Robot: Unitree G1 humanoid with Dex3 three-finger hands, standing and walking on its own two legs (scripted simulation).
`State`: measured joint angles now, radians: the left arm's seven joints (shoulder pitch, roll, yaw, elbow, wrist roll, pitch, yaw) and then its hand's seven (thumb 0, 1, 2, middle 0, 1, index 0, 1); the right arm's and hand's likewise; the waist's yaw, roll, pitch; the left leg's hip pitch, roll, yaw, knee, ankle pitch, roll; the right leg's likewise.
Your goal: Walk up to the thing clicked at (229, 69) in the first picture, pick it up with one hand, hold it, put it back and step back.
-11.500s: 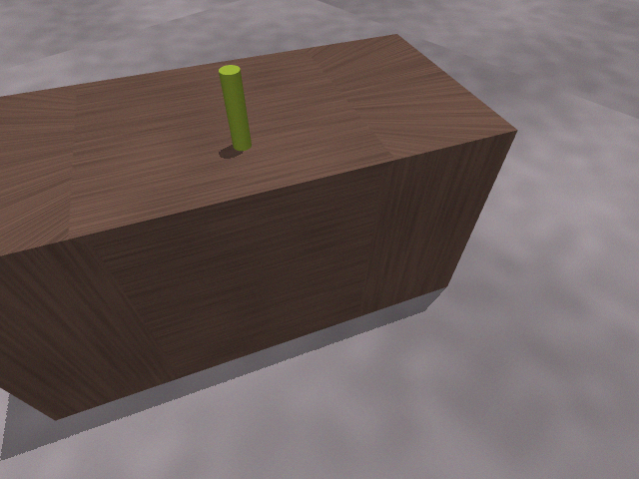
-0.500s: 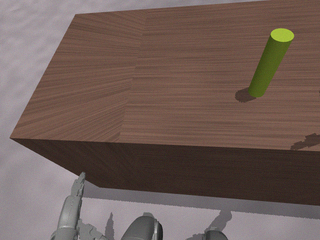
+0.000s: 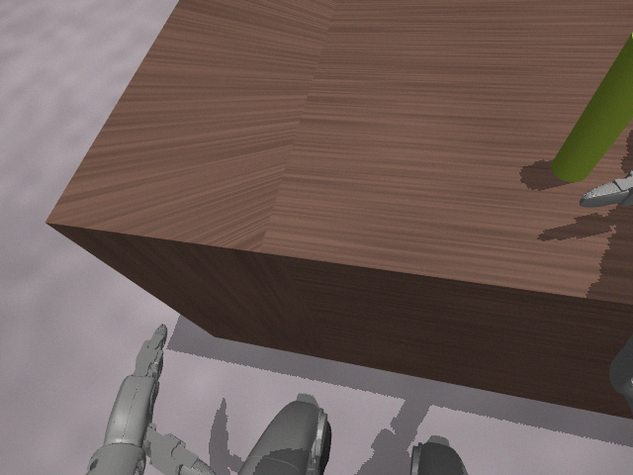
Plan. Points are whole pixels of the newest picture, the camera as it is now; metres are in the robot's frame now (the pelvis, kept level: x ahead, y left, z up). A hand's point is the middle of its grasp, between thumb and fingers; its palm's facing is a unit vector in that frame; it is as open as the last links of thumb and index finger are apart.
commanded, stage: close in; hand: right
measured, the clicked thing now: (606, 115) +0.53 -0.22 +0.10
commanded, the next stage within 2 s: close in 0.64 s
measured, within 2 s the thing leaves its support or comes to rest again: leaves its support in 1.70 s
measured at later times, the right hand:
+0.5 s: hand (587, 148) +0.51 -0.21 +0.07, palm faces +0.19 +0.98 +0.01, open 17.6 cm
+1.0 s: hand (599, 135) +0.52 -0.22 +0.08, palm faces +0.20 +0.98 +0.00, open 16.0 cm
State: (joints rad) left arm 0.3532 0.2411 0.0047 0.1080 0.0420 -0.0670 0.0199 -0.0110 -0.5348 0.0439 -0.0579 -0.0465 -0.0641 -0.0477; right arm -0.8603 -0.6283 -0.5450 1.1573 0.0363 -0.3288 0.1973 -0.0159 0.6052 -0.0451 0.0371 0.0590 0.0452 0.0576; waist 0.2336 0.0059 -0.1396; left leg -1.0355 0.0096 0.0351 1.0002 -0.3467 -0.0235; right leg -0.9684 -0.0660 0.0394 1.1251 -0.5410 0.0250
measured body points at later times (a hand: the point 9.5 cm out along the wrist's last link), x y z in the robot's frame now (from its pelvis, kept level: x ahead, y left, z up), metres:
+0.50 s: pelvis +0.01 +0.01 +0.00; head +0.13 -0.02 +0.43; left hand +0.16 +0.28 -0.01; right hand +0.50 -0.26 +0.07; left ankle +0.07 +0.14 -0.66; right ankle -0.01 -0.13 -0.66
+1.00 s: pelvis +0.00 +0.00 +0.00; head +0.12 -0.03 +0.43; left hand +0.15 +0.27 -0.01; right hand +0.51 -0.27 +0.08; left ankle +0.07 +0.14 -0.66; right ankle -0.01 -0.13 -0.66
